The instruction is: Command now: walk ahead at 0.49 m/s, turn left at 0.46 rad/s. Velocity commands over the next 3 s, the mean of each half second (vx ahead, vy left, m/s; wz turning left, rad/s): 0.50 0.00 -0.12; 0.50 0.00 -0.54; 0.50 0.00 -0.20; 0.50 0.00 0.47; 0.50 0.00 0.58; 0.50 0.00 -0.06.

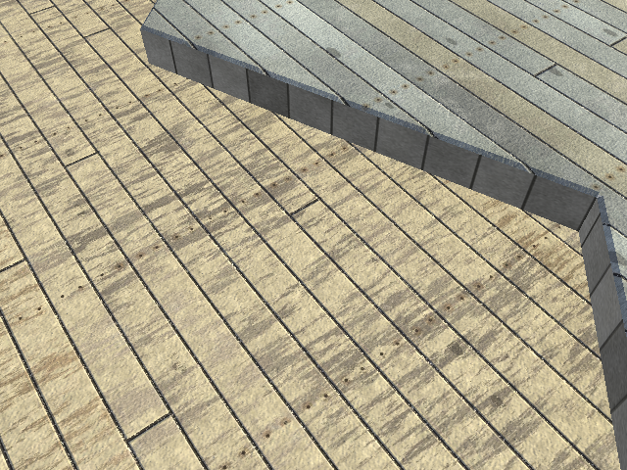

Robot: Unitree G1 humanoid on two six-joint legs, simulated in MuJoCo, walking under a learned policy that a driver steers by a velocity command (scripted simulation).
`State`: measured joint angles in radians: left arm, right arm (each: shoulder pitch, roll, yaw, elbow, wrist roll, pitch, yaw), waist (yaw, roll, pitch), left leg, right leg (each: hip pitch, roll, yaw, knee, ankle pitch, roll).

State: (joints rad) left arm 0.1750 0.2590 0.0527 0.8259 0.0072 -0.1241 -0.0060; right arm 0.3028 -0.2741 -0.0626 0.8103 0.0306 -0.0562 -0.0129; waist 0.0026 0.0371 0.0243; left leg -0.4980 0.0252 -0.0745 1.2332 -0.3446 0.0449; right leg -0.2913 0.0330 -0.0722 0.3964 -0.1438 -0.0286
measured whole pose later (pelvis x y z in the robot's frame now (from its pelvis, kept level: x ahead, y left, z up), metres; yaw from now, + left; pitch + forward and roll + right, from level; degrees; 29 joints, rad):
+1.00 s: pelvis +0.50 -0.06 +0.00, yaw -26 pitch +2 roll +0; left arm 0.24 0.28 0.07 0.73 -0.01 -0.05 -0.04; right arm 0.19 -0.29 -0.06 0.76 0.00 -0.12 -0.01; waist 0.00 0.02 0.06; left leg -0.50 0.10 -0.05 1.20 -0.35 -0.01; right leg -0.34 0.09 -0.01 0.49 -0.18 -0.10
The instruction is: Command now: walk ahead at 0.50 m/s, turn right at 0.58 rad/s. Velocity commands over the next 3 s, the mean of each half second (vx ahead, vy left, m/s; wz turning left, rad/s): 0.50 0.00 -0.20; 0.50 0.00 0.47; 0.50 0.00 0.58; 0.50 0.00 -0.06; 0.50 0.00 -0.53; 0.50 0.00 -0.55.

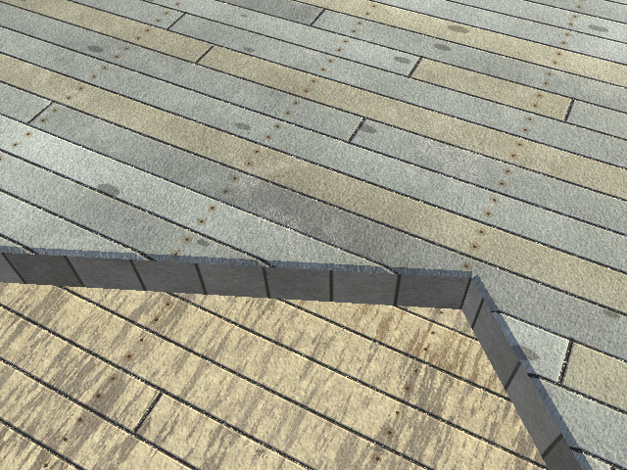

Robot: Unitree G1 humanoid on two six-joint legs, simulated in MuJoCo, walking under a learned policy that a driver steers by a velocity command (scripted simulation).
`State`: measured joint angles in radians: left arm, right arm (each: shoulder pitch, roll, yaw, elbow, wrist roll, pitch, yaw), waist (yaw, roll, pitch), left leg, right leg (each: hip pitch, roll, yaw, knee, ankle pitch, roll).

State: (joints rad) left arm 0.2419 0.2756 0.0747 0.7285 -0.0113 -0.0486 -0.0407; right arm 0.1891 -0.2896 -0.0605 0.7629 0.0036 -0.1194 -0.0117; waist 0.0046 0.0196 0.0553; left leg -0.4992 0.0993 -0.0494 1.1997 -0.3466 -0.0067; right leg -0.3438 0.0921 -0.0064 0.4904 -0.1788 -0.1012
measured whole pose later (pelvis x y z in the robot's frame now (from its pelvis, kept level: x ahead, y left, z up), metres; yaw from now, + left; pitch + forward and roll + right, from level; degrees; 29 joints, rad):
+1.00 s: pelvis +0.54 +0.02 +0.00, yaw +13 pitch +1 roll +0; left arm 0.18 0.25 0.02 0.74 0.04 -0.07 0.02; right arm 0.32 -0.29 -0.07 0.83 -0.03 -0.02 0.02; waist -0.04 0.04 0.03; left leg -0.40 -0.06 -0.05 1.14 -0.38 0.05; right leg -0.30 0.03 -0.06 0.48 -0.18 -0.05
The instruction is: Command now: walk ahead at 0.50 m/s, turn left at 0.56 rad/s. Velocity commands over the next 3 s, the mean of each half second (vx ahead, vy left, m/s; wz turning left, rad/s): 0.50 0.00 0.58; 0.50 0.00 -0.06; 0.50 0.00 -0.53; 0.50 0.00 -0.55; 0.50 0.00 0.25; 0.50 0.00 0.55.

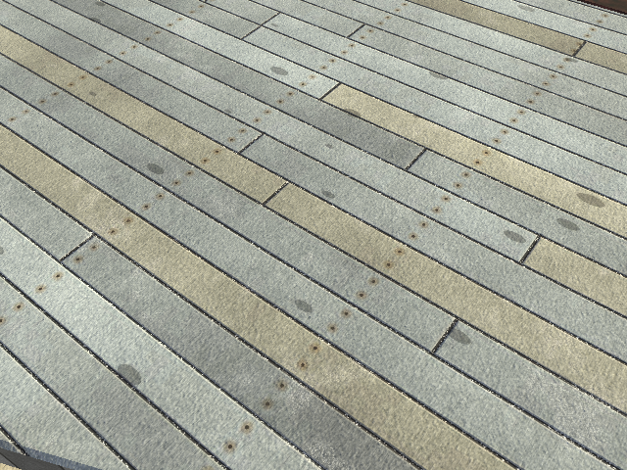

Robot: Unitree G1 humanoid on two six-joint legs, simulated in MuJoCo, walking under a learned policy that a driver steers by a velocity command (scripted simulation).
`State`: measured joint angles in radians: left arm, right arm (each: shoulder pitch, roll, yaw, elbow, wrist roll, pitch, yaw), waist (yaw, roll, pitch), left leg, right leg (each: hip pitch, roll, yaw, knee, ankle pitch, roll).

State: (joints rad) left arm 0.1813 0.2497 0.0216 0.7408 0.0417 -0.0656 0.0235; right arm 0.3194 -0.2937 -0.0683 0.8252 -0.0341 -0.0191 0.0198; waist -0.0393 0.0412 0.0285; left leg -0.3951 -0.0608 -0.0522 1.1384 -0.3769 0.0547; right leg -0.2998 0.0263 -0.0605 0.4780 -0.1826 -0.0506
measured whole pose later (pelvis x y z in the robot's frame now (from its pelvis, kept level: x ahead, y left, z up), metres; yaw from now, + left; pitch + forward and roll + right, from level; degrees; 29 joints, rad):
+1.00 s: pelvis +0.56 +0.25 +0.15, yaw +13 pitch +3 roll -2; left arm 0.03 0.20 0.04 0.71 -0.04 -0.05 -0.05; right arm 0.39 -0.19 -0.01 0.92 0.00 -0.11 -0.05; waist -0.07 -0.04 -0.05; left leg 0.08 -0.09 0.18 0.20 -0.32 0.09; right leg -0.72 0.04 -0.04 0.69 0.12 -0.12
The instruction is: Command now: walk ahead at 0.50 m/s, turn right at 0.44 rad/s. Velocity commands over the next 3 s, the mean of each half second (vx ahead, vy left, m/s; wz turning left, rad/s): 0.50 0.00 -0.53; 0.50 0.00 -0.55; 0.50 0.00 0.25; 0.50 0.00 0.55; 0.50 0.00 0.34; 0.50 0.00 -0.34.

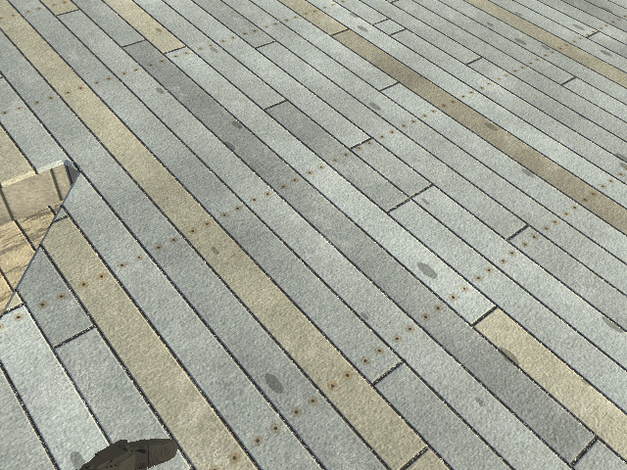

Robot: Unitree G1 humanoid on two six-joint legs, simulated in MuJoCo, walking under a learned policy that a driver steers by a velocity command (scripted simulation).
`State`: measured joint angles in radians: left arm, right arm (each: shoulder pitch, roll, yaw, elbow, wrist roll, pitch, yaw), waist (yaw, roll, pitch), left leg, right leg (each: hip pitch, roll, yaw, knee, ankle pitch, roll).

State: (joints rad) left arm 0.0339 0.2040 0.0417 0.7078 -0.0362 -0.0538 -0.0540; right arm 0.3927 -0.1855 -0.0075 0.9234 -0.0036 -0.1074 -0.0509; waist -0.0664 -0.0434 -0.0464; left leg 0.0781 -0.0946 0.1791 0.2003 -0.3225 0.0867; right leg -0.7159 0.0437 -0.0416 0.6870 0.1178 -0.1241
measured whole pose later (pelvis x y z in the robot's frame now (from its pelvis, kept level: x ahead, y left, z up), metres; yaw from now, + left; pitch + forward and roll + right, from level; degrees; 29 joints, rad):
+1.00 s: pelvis +0.53 -0.07 -0.02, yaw -35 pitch +2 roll +2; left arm 0.06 0.26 0.05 0.56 -0.01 -0.02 -0.05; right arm 0.38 -0.32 -0.07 0.85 0.03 -0.07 0.00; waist -0.09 -0.02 0.01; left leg 0.03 0.09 0.20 0.43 -0.45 -0.07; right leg -0.51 -0.03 -0.03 0.59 -0.13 -0.09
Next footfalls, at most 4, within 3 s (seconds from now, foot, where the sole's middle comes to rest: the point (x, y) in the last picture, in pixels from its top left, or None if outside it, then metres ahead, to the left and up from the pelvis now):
0.10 right None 0.21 -0.05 -0.77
0.50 left None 0.50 0.13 -0.77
1.00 right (397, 439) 0.59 -0.25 -0.77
1.54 left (348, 297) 0.97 -0.18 -0.77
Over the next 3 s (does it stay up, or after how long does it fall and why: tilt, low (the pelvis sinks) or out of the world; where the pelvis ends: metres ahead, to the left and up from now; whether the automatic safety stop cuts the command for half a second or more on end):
stays up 1.53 -0.30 -0.01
